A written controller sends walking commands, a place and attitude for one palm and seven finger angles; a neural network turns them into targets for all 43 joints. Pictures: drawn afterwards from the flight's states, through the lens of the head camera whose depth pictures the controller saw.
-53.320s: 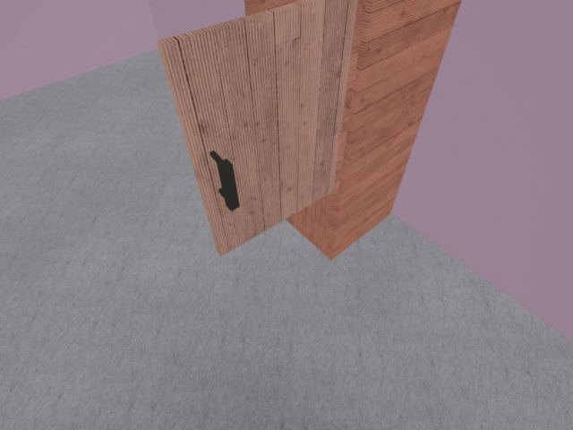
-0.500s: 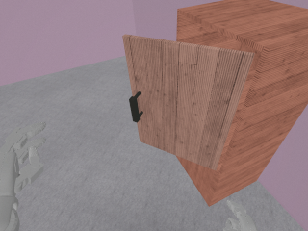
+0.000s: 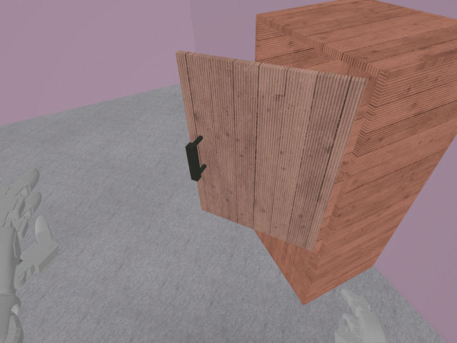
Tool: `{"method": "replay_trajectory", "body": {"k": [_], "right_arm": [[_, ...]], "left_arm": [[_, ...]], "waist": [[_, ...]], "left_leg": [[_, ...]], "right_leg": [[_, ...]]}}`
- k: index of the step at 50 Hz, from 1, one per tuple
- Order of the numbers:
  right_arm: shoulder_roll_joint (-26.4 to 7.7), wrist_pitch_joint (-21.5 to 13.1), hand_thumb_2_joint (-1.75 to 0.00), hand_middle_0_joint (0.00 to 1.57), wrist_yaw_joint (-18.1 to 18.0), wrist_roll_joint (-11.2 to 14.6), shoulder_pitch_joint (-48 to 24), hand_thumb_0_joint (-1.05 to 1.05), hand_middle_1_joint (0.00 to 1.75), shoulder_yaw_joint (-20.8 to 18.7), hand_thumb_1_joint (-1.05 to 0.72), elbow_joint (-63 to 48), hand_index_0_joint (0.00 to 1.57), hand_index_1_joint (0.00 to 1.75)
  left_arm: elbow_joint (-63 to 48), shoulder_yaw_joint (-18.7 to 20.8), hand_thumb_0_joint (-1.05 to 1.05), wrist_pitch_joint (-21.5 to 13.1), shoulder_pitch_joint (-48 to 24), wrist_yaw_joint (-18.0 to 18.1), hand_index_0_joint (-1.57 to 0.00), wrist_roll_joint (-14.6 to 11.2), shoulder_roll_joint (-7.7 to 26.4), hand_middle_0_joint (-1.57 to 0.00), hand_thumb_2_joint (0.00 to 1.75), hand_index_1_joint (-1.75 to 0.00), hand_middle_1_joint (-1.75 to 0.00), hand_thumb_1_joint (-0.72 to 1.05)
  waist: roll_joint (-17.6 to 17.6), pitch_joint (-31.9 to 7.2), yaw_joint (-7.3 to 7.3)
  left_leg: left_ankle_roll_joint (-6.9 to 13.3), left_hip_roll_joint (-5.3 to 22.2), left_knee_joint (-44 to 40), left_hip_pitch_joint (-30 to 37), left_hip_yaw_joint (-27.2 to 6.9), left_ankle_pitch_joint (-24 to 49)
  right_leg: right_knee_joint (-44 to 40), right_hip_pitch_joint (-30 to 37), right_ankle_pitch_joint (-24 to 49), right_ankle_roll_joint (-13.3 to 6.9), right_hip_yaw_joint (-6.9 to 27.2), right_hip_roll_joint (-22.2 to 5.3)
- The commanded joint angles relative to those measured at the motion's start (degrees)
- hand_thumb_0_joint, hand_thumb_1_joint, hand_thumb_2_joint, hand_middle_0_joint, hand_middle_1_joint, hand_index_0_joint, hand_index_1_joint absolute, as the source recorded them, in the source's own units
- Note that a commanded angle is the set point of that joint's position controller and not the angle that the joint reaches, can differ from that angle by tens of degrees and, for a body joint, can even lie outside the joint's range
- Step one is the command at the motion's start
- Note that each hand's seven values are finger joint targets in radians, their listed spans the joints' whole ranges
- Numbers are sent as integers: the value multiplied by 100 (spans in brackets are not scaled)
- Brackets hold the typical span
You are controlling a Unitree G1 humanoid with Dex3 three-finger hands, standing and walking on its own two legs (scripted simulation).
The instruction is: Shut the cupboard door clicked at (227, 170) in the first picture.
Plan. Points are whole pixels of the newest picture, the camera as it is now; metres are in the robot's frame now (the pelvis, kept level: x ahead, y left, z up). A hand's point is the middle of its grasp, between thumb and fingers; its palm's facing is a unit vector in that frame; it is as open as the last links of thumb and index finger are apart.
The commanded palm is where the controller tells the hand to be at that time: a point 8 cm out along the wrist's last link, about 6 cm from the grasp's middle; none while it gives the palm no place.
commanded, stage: step back with the hand held close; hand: left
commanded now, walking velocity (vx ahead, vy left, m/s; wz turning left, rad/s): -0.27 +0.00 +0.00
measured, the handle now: (197, 158) +0.63 +0.18 -0.05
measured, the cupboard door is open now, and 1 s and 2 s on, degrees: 38 38 38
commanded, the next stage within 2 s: stop stepping back and stand still in 1.62 s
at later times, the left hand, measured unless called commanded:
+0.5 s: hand (35, 252) +0.18 +0.29 +0.15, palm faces +0.36 -0.78 -0.50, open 7.4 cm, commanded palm +0.12 +0.32 +0.17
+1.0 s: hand (3, 296) +0.12 +0.28 +0.16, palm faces +0.44 -0.78 -0.44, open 7.4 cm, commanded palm +0.05 +0.33 +0.17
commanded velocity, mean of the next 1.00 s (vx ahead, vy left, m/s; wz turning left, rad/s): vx -0.30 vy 0.00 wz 0.00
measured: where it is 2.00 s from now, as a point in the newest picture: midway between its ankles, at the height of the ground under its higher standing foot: outside the picture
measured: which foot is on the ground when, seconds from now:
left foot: down 0.00-1.00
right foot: down 0.00-1.00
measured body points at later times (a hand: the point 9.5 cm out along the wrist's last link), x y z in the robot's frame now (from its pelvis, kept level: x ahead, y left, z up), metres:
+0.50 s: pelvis -0.03 +0.03 -0.01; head -0.02 +0.02 +0.44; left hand +0.15 +0.33 +0.18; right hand +0.15 -0.22 -0.09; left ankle +0.00 +0.10 -0.74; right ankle -0.02 -0.10 -0.74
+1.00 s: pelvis -0.09 +0.02 -0.02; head -0.08 +0.04 +0.43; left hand +0.09 +0.32 +0.18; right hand +0.07 -0.22 -0.10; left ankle +0.00 +0.11 -0.74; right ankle -0.02 -0.10 -0.74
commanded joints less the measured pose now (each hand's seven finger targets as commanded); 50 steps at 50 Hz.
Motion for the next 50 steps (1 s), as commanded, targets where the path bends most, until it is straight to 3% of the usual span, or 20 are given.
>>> {"method": "replay_trajectory", "body": {"k": [1, 3, 5, 9, 11, 14, 22, 24, 28, 29, 33, 34, 35, 38, 39, 43, 44, 46, 48, 50], "right_arm": [[-731, -150, -90, 20, -26, 18, -775, 0, 30, -297, -90, -1109, 20, 30], [-656, 4, -90, 20, -26, -29, -750, 0, 30, -314, -90, -979, 20, 30], [-630, 81, -90, 20, -44, -43, -731, 0, 30, -338, -90, -976, 20, 30], [-723, 236, -90, 20, -124, -45, -760, 0, 30, -412, -90, -1076, 20, 30], [-728, 330, -90, 20, -156, -27, -702, 0, 30, -421, -90, -1171, 20, 30], [-750, 441, -90, 20, -191, -18, -716, 0, 30, -448, -90, -1264, 20, 30], [-784, 491, -90, 20, -204, -17, -632, 0, 30, -450, -90, -1404, 20, 30], [-832, 443, -90, 20, -212, -39, -627, 0, 30, -460, -90, -1375, 20, 30], [-819, 372, -90, 20, -214, -31, -533, 0, 30, -437, -90, -1381, 20, 30], [-870, 333, -90, 20, -219, -60, -558, 0, 30, -450, -90, -1348, 20, 30], [-867, 198, -90, 20, -215, -68, -481, 0, 30, -435, -90, -1335, 20, 30], [-903, 154, -90, 20, -218, -94, -508, 0, 30, -450, -90, -1301, 20, 30], [-851, 127, -90, 20, -217, -93, -464, 0, 30, -426, -90, -1294, 20, 30], [-889, 37, -90, 20, -189, -117, -387, 0, 30, -452, -90, -1252, 20, 30], [-910, -7, -90, 20, -177, -136, -374, 0, 30, -469, -90, -1219, 20, 30], [-817, -38, -90, 20, -106, -156, -305, 0, 30, -463, -90, -1188, 20, 30], [-822, -36, -90, 20, -94, -192, -293, 0, 30, -477, -90, -1125, 20, 30], [-682, -18, -90, 20, -50, -175, -244, 0, 30, -437, -90, -1066, 20, 30], [-663, 10, -90, 20, -40, -159, -225, 0, 30, -444, -90, -1015, 20, 30], [-671, 28, -90, 20, -57, -148, -258, 0, 30, -444, -90, -1015, 20, 30]], "left_arm": [[-1429, 1186, 0, -601, -987, 142, -20, 21, 1554, -20, 90, -30, -30, 90], [-958, 814, 0, -729, -358, 131, -20, 36, 1131, -20, 90, -30, -30, 90], [-1015, 866, 0, -873, -206, 150, -20, 46, 1197, -20, 90, -30, -30, 90], [-1211, 1053, 0, -921, 41, 205, -20, 21, 1395, -20, 90, -30, -30, 90], [-1359, 1050, 0, -893, 78, 215, -20, 3, 1394, -20, 90, -30, -30, 90], [-1402, 1240, 0, -824, 245, 243, -20, -12, 1566, -20, 90, -30, -30, 90], [-1632, 1247, 0, -888, 480, 301, -20, 17, 1495, -20, 90, -30, -30, 90], [-1612, 1396, 0, -931, 529, 319, -20, 55, 1614, -20, 90, -30, -30, 90], [-1583, 1238, 0, -1022, 340, 346, -20, 95, 1412, -20, 90, -30, -30, 90], [-1675, 1372, 0, -1075, 248, 352, -20, 147, 1560, -20, 90, -30, -30, 90], [-1762, 1230, 0, -1208, 13, 385, -20, 227, 1374, -20, 90, -30, -30, 90], [-1820, 1397, 0, -1238, -63, 391, -20, 270, 1553, -20, 90, -30, -30, 90], [-1799, 1237, 0, -1254, -93, 383, -20, 266, 1359, -20, 90, -30, -30, 90], [-1832, 1235, 0, -1311, -241, 404, -20, 317, 1328, -20, 90, -30, -30, 90], [-1873, 1419, 0, -1338, -252, 412, -20, 356, 1520, -20, 90, -30, -30, 90], [-1927, 1282, 0, -1427, -244, 441, -20, 339, 1411, -20, 90, -30, -30, 90], [-1837, 1439, 0, -1428, -171, 468, -20, 347, 1575, -20, 90, -30, -30, 90], [-1889, 1263, 0, -1459, -52, 499, -20, 278, 1465, -20, 90, -30, -30, 90], [-1880, 1316, 0, -1488, 114, 556, -20, 243, 1559, -20, 90, -30, -30, 90], [-1891, 1379, 0, -1517, 318, 586, -20, 235, 1586, -20, 90, -30, -30, 90]], "waist": [[-107, 23, -187], [-434, -72, -241], [-382, -315, -252], [-77, -846, -253], [-106, -1037, -264], [-179, -1163, -246], [3, -949, -266], [72, -910, -247], [37, -653, -305], [117, -617, -300], [295, -449, -335], [313, -427, -318], [268, -410, -333], [317, -372, -340], [295, -425, -320], [-160, -324, -371], [-281, -272, -362], [-616, -408, -403], [-680, -541, -423], [-440, -608, -426]], "left_leg": [[193, 206, -10, -350, -334, 341], [174, 158, 306, -397, -349, 253], [157, 181, 328, -441, -375, 470], [137, 346, 163, -386, -434, 1673], [126, 422, 173, -423, -480, 2322], [123, 491, 188, -526, -497, 2536], [211, 663, -166, -1572, -727, 1132], [267, 695, -285, -1927, -814, 562], [346, 717, -450, -2697, -892, -833], [370, 742, -531, -2873, -971, -1155], [473, 836, -703, -3486, -1101, -2179], [498, 878, -756, -3601, -1163, -2321], [492, 877, -729, -3650, -1160, -2348], [506, 898, -654, -3865, -1157, -2645], [503, 880, -613, -3837, -1178, -2644], [313, 510, 247, -3406, -877, -2299], [250, 435, 434, -3199, -832, -2079], [92, 257, 830, -2535, -645, -1399], [57, 204, 923, -2175, -581, -1143], [109, 319, 577, -2182, -715, -1070]], "right_leg": [[-804, -862, 527, 123, 782, -567], [-924, -1165, 297, 40, 947, -838], [-723, -1109, 514, -4, 831, -905], [3, -684, 1898, 96, 492, -698], [311, -468, 2402, 134, 391, -603], [498, -391, 2622, 166, 392, -559], [723, -260, 1594, 201, 462, -411], [766, -105, 1407, 215, 488, -364], [875, 33, 916, 216, 563, -329], [885, 99, 779, 216, 584, -294], [1133, 222, 328, 231, 561, -191], [1195, 283, 260, 242, 569, -150], [1265, 268, 223, 235, 544, -152], [1366, 258, 0, 215, 609, -131], [1334, 281, -23, 204, 642, -141], [549, -643, -745, -33, 1286, -590], [316, -926, -867, -114, 1466, -736], [-63, -1460, -814, -254, 1585, -1058], [-220, -1679, -817, -261, 1441, -1121], [-69, -1555, -680, -160, 1149, -915]]}}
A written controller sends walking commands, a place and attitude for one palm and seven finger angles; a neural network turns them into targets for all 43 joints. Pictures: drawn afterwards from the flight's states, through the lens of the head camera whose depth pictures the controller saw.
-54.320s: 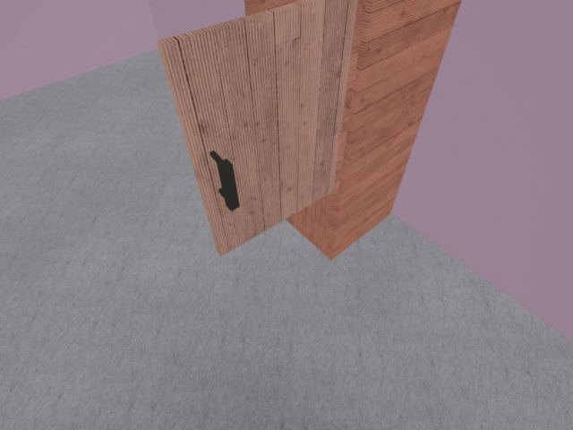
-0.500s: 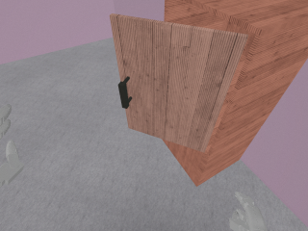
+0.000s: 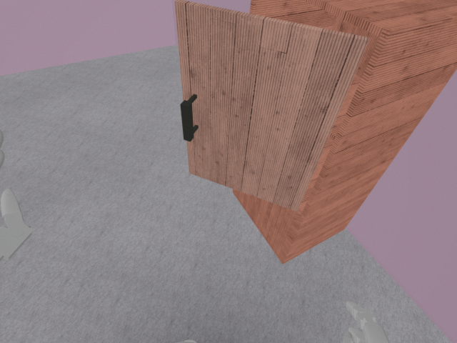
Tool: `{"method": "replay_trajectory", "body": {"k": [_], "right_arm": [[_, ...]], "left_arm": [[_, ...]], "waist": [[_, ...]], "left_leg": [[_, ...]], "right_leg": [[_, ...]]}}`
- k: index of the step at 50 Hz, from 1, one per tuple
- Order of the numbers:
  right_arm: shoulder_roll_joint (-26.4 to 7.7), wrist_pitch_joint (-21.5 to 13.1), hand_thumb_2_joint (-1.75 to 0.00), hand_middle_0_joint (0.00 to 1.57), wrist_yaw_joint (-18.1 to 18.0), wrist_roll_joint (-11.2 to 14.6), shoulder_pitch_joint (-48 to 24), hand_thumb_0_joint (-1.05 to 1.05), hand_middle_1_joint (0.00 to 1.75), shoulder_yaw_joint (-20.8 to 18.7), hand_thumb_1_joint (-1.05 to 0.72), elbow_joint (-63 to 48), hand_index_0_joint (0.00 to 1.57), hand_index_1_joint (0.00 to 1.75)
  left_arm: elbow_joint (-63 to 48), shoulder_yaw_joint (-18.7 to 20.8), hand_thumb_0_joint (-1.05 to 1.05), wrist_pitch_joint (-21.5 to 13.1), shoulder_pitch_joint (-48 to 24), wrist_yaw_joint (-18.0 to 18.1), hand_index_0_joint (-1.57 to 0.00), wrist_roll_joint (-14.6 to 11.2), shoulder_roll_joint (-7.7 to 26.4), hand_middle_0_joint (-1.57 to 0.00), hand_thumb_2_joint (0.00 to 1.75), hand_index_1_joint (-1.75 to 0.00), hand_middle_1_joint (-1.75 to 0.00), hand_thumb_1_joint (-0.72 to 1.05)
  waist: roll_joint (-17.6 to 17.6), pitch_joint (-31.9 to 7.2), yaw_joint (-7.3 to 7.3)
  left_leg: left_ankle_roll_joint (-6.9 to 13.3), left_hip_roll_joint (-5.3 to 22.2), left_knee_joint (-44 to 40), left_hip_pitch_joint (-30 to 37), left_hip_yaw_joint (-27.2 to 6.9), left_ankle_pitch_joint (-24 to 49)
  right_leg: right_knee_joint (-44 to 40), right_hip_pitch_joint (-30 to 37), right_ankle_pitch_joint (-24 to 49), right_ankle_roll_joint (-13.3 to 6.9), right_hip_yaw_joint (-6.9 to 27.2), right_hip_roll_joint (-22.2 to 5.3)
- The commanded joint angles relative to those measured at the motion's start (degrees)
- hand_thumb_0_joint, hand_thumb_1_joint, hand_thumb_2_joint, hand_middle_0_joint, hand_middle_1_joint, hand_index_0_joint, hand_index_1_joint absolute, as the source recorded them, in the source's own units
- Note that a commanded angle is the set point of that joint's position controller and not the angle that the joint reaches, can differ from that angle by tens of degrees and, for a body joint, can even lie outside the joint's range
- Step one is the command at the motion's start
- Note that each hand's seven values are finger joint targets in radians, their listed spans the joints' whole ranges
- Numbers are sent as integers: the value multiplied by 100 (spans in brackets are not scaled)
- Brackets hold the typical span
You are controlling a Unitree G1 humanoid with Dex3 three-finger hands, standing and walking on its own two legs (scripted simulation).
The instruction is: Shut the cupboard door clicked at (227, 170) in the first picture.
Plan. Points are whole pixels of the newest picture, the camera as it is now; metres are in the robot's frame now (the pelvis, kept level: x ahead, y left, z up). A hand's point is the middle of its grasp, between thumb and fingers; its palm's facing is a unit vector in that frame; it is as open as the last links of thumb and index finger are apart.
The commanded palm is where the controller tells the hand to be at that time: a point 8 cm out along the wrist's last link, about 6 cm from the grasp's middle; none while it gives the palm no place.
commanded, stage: step back with the hand held close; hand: left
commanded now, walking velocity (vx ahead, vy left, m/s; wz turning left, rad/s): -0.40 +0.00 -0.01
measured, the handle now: (191, 117) +0.72 +0.15 -0.03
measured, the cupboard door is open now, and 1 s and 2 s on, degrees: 38 38 38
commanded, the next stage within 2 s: stop stepping back and stand still in 0.62 s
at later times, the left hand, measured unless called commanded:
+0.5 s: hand (13, 298) +0.13 +0.23 +0.19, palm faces +0.31 -0.83 -0.47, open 7.4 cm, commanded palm +0.07 +0.28 +0.19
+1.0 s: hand out of the picture +0.01 +0.28 +0.19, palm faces +0.36 -0.81 -0.46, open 7.4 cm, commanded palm -0.04 +0.32 +0.19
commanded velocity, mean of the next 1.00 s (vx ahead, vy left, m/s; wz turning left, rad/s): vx -0.21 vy -0.02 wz -0.01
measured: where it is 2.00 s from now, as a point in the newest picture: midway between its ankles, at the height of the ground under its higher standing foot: outside the picture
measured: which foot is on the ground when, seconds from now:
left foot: down 0.00-0.48, up 0.50-0.62, down 0.64-0.98, up 1.00-1.00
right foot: down 0.00-0.08, up 0.10-0.24, down 0.26-0.68, up 0.70-0.90, down 0.92-1.00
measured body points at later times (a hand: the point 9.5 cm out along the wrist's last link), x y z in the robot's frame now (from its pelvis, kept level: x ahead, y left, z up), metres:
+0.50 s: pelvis -0.07 -0.01 +0.01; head -0.07 +0.01 +0.45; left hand +0.11 +0.27 +0.21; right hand +0.12 -0.24 -0.05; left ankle +0.09 +0.08 -0.72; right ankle -0.13 -0.12 -0.72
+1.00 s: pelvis -0.19 +0.03 +0.01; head -0.20 +0.05 +0.46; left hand -0.01 +0.32 +0.21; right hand -0.04 -0.20 -0.07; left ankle -0.02 +0.09 -0.71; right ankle -0.27 -0.08 -0.72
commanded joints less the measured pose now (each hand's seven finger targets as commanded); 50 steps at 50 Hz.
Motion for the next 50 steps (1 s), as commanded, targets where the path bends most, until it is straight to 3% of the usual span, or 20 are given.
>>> {"method": "replay_trajectory", "body": {"k": [1, 4, 9, 12, 14, 17, 19, 22, 24, 26, 29, 32, 34, 36, 39, 42, 44, 47, 48, 50], "right_arm": [[-724, -277, -90, 20, -90, 27, -548, 0, 30, -302, -90, -886, 20, 30], [-902, -407, -90, 20, -186, 7, -741, 0, 30, -333, -90, -951, 20, 30], [-869, -584, -90, 20, -148, -98, -707, 0, 30, -426, -90, -827, 20, 30], [-779, -710, -90, 20, -82, -109, -646, 0, 30, -348, -90, -567, 20, 30], [-743, -747, -90, 20, -46, -126, -564, 0, 30, -365, -90, -355, 20, 30], [-640, -675, -90, 20, -42, 9, -658, 0, 30, -395, -90, -427, 20, 30], [-598, -544, -90, 20, -34, 71, -802, 0, 30, -382, -90, -600, 20, 30], [-499, -359, -90, 20, -76, 104, -1088, 0, 30, -284, -90, -858, 20, 30], [-535, -284, -90, 20, -107, 40, -1036, 0, 30, -295, -90, -814, 20, 30], [-425, -162, -90, 20, -149, -42, -977, 0, 30, -220, -90, -710, 20, 30], [-489, -79, -90, 20, -222, -43, -972, 0, 30, -101, -90, -722, 20, 30], [-827, -233, -90, 20, -224, 159, -767, 0, 30, -283, -90, -784, 20, 30], [-877, -364, -90, 20, -159, 8, -954, 0, 30, -319, -90, -914, 20, 30], [-776, -475, -90, 20, -80, -74, -883, 0, 30, -366, -90, -863, 20, 30], [-706, -635, -90, 20, -20, -61, -716, 0, 30, -379, -90, -875, 20, 30], [-639, -614, -90, 20, -30, -101, -534, 0, 30, -274, -90, -847, 20, 30], [-605, -523, -90, 20, -33, -151, -422, 0, 30, -256, -90, -775, 20, 30], [-541, -414, -90, 20, -64, -196, -280, 0, 30, -175, -90, -544, 20, 30], [-482, -395, -90, 20, -93, -46, -307, 0, 30, -250, -90, -498, 20, 30], [-616, -284, -90, 20, -155, -3, -505, 0, 30, -292, -90, -515, 20, 30]], "left_arm": [[-1161, 903, 0, -410, -30, 200, -20, -85, 1274, -20, 90, -30, -30, 90], [-1087, 1119, 0, -498, 8, 161, -20, 17, 1252, -20, 90, -30, -30, 90], [-936, 1105, 0, -498, 62, -34, -20, -22, 1124, -20, 90, -30, -30, 90], [-1196, 803, 0, -589, -69, -86, -20, -178, 999, -20, 90, -30, -30, 90], [-1368, 834, 0, -618, -118, -62, -20, -180, 1162, -20, 90, -30, -30, 90], [-1670, 752, 0, -555, -324, -14, -20, -232, 1245, -20, 90, -30, -30, 90], [-1519, 1013, 0, -427, 109, -23, -20, -300, 1496, -20, 90, -30, -30, 90], [-1252, 1131, 0, -347, 260, -57, -20, -352, 1601, -20, 90, -30, -30, 90], [-1078, 1197, 0, -307, 207, -8, -20, -301, 1760, -20, 90, -30, -30, 90], [-697, 891, 0, -203, 89, 3, -20, -167, 1507, -20, 90, -30, -30, 90], [-550, 457, 0, -152, -693, -12, -20, -95, 1278, -20, 90, -30, -30, 90], [-789, 445, 0, -286, -762, -62, -20, -204, 1340, -20, 90, -30, -30, 90], [-1133, 662, 0, -367, -399, -127, -20, -252, 1422, -20, 90, -30, -30, 90], [-1644, 636, 0, -332, -471, -161, -20, -221, 1205, -20, 90, -30, -30, 90], [-1950, 940, 0, -212, 232, -81, -20, -276, 1324, -20, 90, -30, -30, 90], [-1827, 800, 0, 5, 521, -44, -20, -333, 1150, -20, 90, -30, -30, 90], [-1644, 1112, 0, 152, 769, -21, -20, -328, 1472, -20, 90, -30, -30, 90], [-1264, 1184, 0, 199, 85, 83, -20, -421, 1548, -20, 90, -30, -30, 90], [-823, 750, 0, 389, 94, 60, -20, -429, 1085, -20, 90, -30, -30, 90], [-885, 493, 0, 580, -278, 94, -20, -314, 1023, -20, 90, -30, -30, 90]], "waist": [[107, -503, -34], [1348, -447, 70], [1070, -389, 114], [966, -701, 88], [919, -1453, 103], [603, -2422, 47], [49, -2365, 69], [-127, -1229, -2], [-297, -492, -2], [-459, 116, -42], [-88, 757, -120], [577, -264, 75], [1489, -974, 187], [1301, -1274, 193], [1290, -1579, 185], [1675, -1083, 53], [1139, -1028, 3], [16, -922, -117], [-733, -843, -84], [-883, 35, -131]], "left_leg": [[46, 445, -1141, -180, -830, -1005], [498, 1415, -2886, -2136, -1948, -2622], [591, 1579, -2614, -1804, -1895, -2052], [356, 1327, -2225, -67, -1588, -111], [219, 1210, -1634, 1388, -1240, 2189], [77, 981, -950, 2875, -520, 4030], [20, 824, -864, 2539, -367, 3100], [-169, 417, -688, 1675, -105, 779], [-390, -7, 336, 1459, -135, -224], [-400, 5, 1173, 887, -418, -409], [-359, 151, -243, 468, -518, 179], [-10, 905, -1737, 1304, -960, 2803], [295, 1536, -2607, 895, -1904, 1863], [542, 1860, -2979, 282, -2116, -77], [172, 1371, -2995, 886, -1442, -1236], [-457, 815, -3182, 520, -1001, -1887], [-661, 333, -2323, 710, -461, -1297], [-442, 300, -211, 2089, -212, 360], [-465, 118, 166, 1969, -359, -64], [-419, 176, 1141, 1497, -426, -77]], "right_leg": [[-1016, 525, -1018, -182, 991, -622], [833, 2427, -368, 141, 313, 348], [882, 2338, -581, 91, 485, 491], [-278, 1494, -331, 42, 463, 378], [-753, 1169, 547, 81, 591, 187], [-693, 812, 1912, 383, 618, 30], [-753, 855, 2264, 542, 671, -169], [-1494, 96, 906, 229, 1144, -686], [-2244, -933, -369, -289, 1721, -1343], [-2134, -1123, 270, -785, 1827, -1661], [-1485, -486, 1416, -478, 1186, -1093], [-625, 623, 899, 162, 580, 146], [512, 1198, -1161, 95, 501, 529], [1570, 1559, -1579, 80, 675, 501], [664, 1461, -1754, 5, 193, 543], [-833, 1995, -1688, -112, -292, 748], [-1653, 1869, -1460, -338, -4, 312], [-2230, -3, -1004, -821, 853, -1140], [-2146, -262, -2031, -844, 922, -1060], [-2319, -1067, -3003, -1139, 1376, -1424]]}}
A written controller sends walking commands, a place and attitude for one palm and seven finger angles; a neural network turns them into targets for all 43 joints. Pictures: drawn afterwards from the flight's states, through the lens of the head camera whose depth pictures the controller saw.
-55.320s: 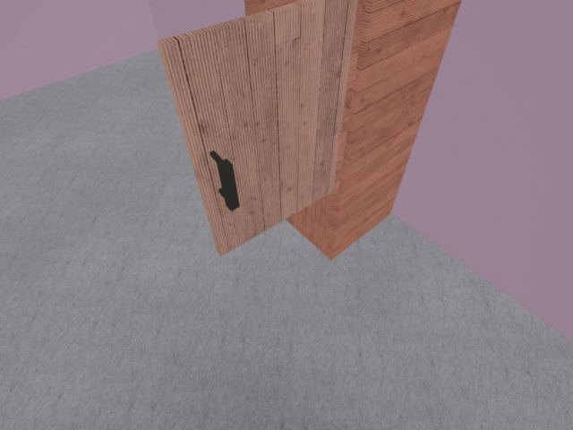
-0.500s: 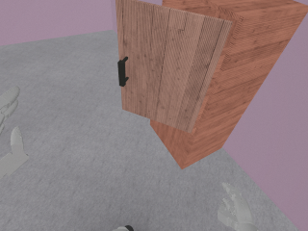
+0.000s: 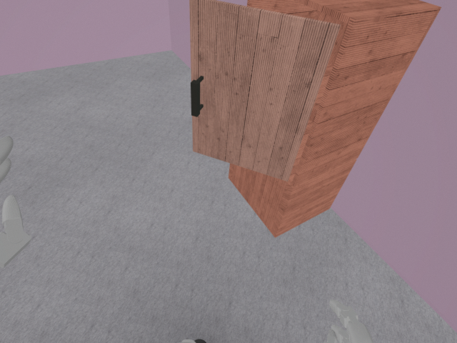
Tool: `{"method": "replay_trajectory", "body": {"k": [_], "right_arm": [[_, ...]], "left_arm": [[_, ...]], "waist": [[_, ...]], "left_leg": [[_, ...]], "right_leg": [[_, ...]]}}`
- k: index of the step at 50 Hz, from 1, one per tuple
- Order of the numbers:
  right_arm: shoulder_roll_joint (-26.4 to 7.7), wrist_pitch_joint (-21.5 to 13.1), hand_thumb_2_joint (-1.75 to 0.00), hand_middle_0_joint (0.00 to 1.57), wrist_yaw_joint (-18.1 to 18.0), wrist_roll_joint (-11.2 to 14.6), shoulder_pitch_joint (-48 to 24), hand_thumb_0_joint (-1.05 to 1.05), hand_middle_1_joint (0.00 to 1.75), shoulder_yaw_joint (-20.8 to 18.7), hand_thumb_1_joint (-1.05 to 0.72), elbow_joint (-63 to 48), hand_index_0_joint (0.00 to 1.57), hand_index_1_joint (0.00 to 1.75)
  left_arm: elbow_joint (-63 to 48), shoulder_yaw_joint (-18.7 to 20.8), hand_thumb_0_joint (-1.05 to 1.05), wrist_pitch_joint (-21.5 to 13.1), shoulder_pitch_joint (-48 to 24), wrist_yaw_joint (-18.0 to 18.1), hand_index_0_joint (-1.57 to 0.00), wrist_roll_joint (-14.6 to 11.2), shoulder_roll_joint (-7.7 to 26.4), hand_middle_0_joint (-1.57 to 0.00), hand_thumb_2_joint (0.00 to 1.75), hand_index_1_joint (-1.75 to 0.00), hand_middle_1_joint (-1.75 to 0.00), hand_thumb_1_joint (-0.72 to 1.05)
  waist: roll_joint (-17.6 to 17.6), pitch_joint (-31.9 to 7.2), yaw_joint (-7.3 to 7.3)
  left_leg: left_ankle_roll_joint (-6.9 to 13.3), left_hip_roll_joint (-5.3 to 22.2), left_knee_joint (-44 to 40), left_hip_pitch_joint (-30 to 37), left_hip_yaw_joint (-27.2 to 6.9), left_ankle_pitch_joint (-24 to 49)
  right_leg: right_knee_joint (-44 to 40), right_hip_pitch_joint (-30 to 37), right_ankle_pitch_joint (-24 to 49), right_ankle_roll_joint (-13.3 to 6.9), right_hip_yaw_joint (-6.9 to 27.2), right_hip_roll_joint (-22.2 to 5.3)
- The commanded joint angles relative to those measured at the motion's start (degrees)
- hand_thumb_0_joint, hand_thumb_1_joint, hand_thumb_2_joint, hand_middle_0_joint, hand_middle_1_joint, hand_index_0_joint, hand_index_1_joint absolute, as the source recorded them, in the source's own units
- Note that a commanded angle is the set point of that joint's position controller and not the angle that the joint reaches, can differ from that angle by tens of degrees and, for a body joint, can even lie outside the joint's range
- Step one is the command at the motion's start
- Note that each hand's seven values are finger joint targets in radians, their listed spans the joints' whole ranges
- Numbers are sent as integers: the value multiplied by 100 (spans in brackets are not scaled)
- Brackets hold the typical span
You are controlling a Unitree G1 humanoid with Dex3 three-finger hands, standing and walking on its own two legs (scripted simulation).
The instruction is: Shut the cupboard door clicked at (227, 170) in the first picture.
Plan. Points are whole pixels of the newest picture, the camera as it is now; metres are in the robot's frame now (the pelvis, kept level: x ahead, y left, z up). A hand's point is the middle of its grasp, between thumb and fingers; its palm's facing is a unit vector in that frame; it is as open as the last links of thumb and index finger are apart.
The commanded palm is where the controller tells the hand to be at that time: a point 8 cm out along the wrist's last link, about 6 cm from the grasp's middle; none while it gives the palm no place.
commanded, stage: stop stepping back and stand still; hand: left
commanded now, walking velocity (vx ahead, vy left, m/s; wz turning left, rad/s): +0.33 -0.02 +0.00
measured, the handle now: (198, 96) +0.90 +0.15 -0.04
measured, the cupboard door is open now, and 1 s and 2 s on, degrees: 38 38 38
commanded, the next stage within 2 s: let the arm hang, fingers relaxed in 0.76 s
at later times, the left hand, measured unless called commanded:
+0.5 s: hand out of the picture +0.16 +0.30 +0.18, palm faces +0.47 -0.78 -0.42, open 7.4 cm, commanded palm +0.11 +0.33 +0.19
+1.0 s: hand (52, 304) +0.18 +0.30 -0.02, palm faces +0.11 -0.90 -0.43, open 7.4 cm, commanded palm none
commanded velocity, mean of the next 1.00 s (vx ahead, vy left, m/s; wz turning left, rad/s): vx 0.03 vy -0.02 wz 0.00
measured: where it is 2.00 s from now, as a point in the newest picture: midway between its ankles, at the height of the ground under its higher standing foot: outside the picture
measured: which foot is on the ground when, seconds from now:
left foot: up 0.00-0.08, down 0.10-0.32, up 0.34-0.48, down 0.50-1.00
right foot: down 0.00-1.00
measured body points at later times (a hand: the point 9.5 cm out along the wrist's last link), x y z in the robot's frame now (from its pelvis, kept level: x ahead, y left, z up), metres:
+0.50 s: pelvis -0.03 +0.04 +0.00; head -0.07 +0.04 +0.45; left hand +0.13 +0.34 +0.20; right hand +0.09 -0.22 -0.09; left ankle +0.03 +0.15 -0.73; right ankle -0.05 -0.06 -0.73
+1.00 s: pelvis -0.02 +0.06 +0.00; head -0.02 +0.04 +0.45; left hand +0.17 +0.35 +0.01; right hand +0.15 -0.19 -0.11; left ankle +0.03 +0.15 -0.73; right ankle -0.05 -0.06 -0.73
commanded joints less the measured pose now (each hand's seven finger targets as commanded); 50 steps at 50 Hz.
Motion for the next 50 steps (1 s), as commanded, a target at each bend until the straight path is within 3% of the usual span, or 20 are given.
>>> {"method": "replay_trajectory", "body": {"k": [1, 5, 7, 8, 9, 10, 13, 14, 16, 17, 18, 21, 24, 25, 30, 42, 43, 44, 48, 50], "right_arm": [[-929, -47, -90, 20, -189, 99, -509, 0, 30, -409, -90, -610, 20, 30], [-1050, -212, -90, 20, -298, 125, -560, 0, 30, -315, -90, -627, 20, 30], [-985, -310, -90, 20, -259, 87, -502, 0, 30, -245, -90, -691, 20, 30], [-933, -378, -90, 20, -234, 40, -502, 0, 30, -231, -90, -776, 20, 30], [-890, -435, -90, 20, -206, -6, -537, 0, 30, -279, -90, -756, 20, 30], [-840, -471, -90, 20, -159, -48, -509, 0, 30, -319, -90, -780, 20, 30], [-874, -360, -90, 20, -59, 0, -486, 0, 30, -369, -90, -894, 20, 30], [-867, -283, -90, 20, -28, 34, -414, 0, 30, -377, -90, -902, 20, 30], [-826, -121, -90, 20, -11, 4, -295, 0, 30, -434, -90, -868, 20, 30], [-818, -92, -90, 20, -13, 68, -270, 0, 30, -459, -90, -770, 20, 30], [-855, -104, -90, 20, -19, 68, -217, 0, 30, -441, -90, -721, 20, 30], [-831, -121, -90, 20, -100, 84, -284, 0, 30, -365, -90, -621, 20, 30], [-924, -275, -90, 20, -237, 171, -444, 0, 30, -420, -90, -629, 20, 30], [-975, -318, -90, 20, -248, 176, -499, 0, 30, -426, -90, -679, 20, 30], [-865, -458, -90, 20, -233, 122, -562, 0, 30, -294, -90, -733, 20, 30], [-810, -312, -90, 20, -119, 158, -424, 0, 30, -318, -90, -835, 20, 30], [-1816, -633, -90, 20, 375, 224, -979, 0, 30, -572, -90, 168, 20, 30], [-1587, -414, -90, 20, 376, 153, -459, 0, 30, -696, -90, 332, 20, 30], [-1519, 61, -90, 20, 342, 90, -388, 0, 30, -479, -90, 335, 20, 30], [-1399, 205, -90, 20, 347, 50, -389, 0, 30, -407, -90, 430, 20, 30]], "left_arm": [[-367, 334, 0, 40, -1126, 261, -20, 84, 569, -20, 90, -30, -30, 90], [-327, 182, 0, -137, -2364, 279, -20, 350, 696, -20, 90, -30, -30, 90], [-747, 334, 0, -318, -1933, 270, -20, 265, 671, -20, 90, -30, -30, 90], [-825, 527, 0, -348, -1837, 250, -20, 238, 819, -20, 90, -30, -30, 90], [-1029, 807, 0, -422, -1755, 228, -20, 219, 1100, -20, 90, -30, -30, 90], [-1140, 771, 0, -461, -1395, 196, -20, 185, 941, -20, 90, -30, -30, 90], [-1071, 706, 0, -381, -214, 147, -20, 148, 633, -20, 90, -30, -30, 90], [-814, 794, 0, -319, 227, 148, -20, 156, 651, -20, 90, -30, -30, 90], [-831, 874, 0, -342, -122, 198, -20, 156, 782, -20, 90, -30, -30, 90], [-755, 856, 0, -329, -347, 280, -20, 145, 755, -20, 90, -30, -30, 90], [-466, 795, 0, -339, -392, 325, -20, 164, 656, -20, 90, -30, -30, 90], [87, 448, 0, -317, -833, 372, -20, 262, 433, -20, 90, -30, -30, 90], [-59, 292, 0, -364, -1282, 342, -20, 291, 491, -20, 90, -30, -30, 90], [-237, 276, 0, -388, -1356, 325, -20, 311, 508, -20, 90, -30, -30, 90], [-760, 441, 0, -557, -1407, 264, -20, 367, 560, -20, 90, -30, -30, 90], [-275, 476, 0, -396, -454, 226, -20, 176, 383, -20, 90, -30, -30, 90], [3733, -1931, 0, 438, -800, -638, -20, 626, -558, -20, 90, -30, -30, 90], [3945, -1857, 0, 830, -866, -749, -20, 648, -664, -20, 90, -30, -30, 90], [5003, -2012, 0, 870, -1601, -807, -20, 614, -530, -20, 90, -30, -30, 90], [5710, -2118, 0, 895, -1752, -784, -20, 588, -576, -20, 90, -30, -30, 90]], "waist": [[-699, 722, -188], [598, 1398, -197], [2052, 883, -171], [1952, 771, -64], [1443, 499, 44], [1040, 68, 106], [1404, -348, 75], [1004, -326, 62], [-426, -159, -31], [-913, 106, -13], [-750, 272, -64], [-329, 517, -110], [-37, 479, -32], [33, 442, 6], [882, 401, -5], [272, -383, -4], [249, 121, -80], [115, -349, -86], [-1015, -183, 11], [-981, -106, 4]], "left_leg": [[4, 212, 1905, 1519, -371, -608], [339, 431, -182, 1373, -567, -1364], [347, 1227, -2275, 1214, -2552, -3654], [147, 1504, -2967, 557, -3148, -4061], [87, 1509, -3002, 471, -3081, -3723], [41, 1404, -2859, 488, -2474, -3221], [-104, 694, -2006, 152, -782, -2452], [-172, 353, -1297, 85, -394, -2165], [-56, 49, 1046, 335, -2, -1028], [-17, 60, 1775, 97, -206, -771], [12, 168, 2010, -38, -324, -843], [142, 273, 600, 923, -160, -548], [299, 390, -359, 1798, -284, -338], [344, 515, -455, 1823, -411, -12], [486, 941, -1909, 891, -1366, -1872], [227, 564, -706, 1632, -400, 744], [246, 596, 251, 1314, -331, 2234], [178, 624, 233, 1793, -210, 2422], [392, 592, 178, 1557, -536, 1851], [379, 512, 90, 1612, -575, 1729]], "right_leg": [[-1440, -2934, -2141, -900, 1402, -1939], [-13, -2532, -1503, -298, 567, -1040], [1605, -2041, -1341, 57, 9, -85], [2238, -1483, -1180, 78, 84, 29], [2287, -1117, -998, 67, 198, -19], [2026, -610, -901, 53, 84, -5], [204, 612, -798, -18, -153, -30], [-289, 563, -752, -99, 175, -332], [-1356, -639, -1572, -766, 2084, -1849], [-1625, -945, -1699, -1064, 2641, -2298], [-1520, -1009, -1318, -1096, 2456, -2304], [-987, -1473, -844, -554, 1338, -1692], [-649, -1573, -365, -59, 946, -1187], [-483, -1371, 84, 58, 878, -1007], [181, -490, 112, 316, 232, -465], [-335, -271, 1622, 191, 485, -766], [358, -841, 2986, 95, 215, -1191], [275, -837, 3062, 57, 533, -1172], [342, -866, 2130, -24, 431, -1121], [308, -897, 1904, -96, 524, -1201]]}}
